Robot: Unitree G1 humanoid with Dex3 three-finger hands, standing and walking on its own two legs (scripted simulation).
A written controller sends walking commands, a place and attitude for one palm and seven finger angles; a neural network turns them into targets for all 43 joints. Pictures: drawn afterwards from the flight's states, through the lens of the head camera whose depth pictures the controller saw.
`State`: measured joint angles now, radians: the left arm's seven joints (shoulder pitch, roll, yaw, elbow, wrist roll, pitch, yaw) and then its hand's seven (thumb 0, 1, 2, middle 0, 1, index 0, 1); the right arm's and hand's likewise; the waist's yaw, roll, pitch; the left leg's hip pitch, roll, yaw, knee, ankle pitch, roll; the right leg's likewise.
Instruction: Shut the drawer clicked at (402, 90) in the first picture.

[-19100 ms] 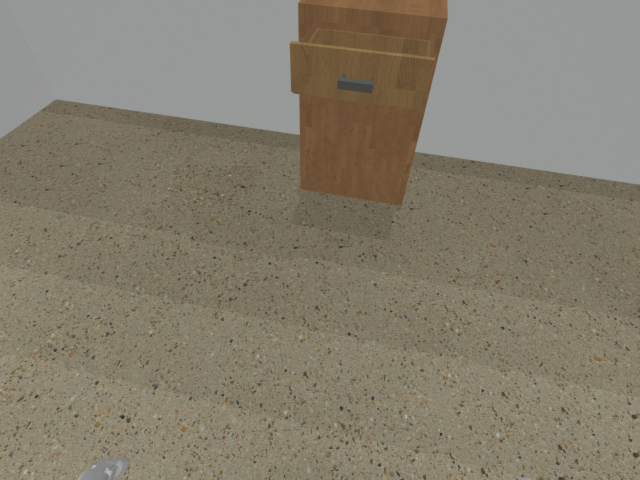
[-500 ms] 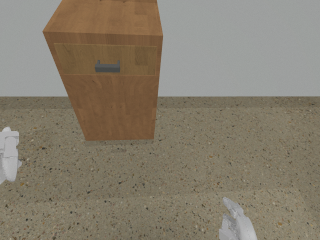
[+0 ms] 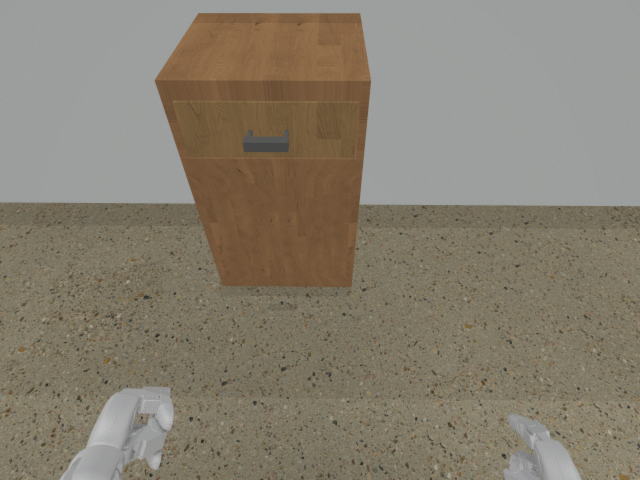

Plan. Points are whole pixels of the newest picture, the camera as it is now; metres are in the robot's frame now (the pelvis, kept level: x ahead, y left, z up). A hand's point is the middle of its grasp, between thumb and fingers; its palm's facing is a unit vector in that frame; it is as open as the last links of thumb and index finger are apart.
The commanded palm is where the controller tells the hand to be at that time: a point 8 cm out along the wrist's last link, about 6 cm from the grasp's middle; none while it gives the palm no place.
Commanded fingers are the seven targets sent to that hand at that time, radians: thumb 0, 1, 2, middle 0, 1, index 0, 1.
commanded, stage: let the arm hang, fingers relaxed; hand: left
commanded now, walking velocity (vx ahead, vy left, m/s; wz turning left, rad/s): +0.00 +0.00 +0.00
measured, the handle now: (267, 139) +0.88 +0.17 -0.07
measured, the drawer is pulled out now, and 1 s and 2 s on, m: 0.00 0.00 0.00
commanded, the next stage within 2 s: look to check the result in 0.92 s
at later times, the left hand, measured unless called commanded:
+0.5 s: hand out of the picture -0.04 +0.23 -0.15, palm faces +0.02 -0.96 -0.29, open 6.4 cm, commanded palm none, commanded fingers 0.00 0.90 0.90 -0.20 -0.30 -0.20 -0.30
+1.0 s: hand out of the picture +0.09 +0.21 -0.15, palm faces -0.01 -0.97 -0.26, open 7.4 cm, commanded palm none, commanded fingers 0.00 0.90 0.90 -0.20 -0.30 -0.20 -0.30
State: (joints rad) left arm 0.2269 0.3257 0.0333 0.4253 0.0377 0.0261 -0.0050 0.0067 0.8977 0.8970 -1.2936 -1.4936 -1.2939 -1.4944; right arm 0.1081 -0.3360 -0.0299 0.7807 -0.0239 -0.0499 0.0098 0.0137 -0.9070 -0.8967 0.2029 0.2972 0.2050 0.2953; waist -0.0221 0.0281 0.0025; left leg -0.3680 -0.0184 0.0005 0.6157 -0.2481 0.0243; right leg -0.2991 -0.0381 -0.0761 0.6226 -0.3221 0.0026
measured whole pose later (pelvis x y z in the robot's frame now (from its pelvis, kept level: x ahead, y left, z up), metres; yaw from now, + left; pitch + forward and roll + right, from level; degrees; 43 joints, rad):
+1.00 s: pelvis +0.02 -0.01 +0.02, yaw +0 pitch -1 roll +0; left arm 0.12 0.25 0.01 1.12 0.01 -0.01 0.01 0.00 0.90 0.90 -0.20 -0.30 -0.20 -0.30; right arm 0.16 -0.26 -0.02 1.13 -0.02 -0.01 -0.01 0.01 -0.91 -0.90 0.20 0.30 0.20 0.30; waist -0.01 0.00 0.04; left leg -0.19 -0.01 0.00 0.36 -0.15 0.01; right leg -0.12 -0.02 -0.08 0.37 -0.22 0.00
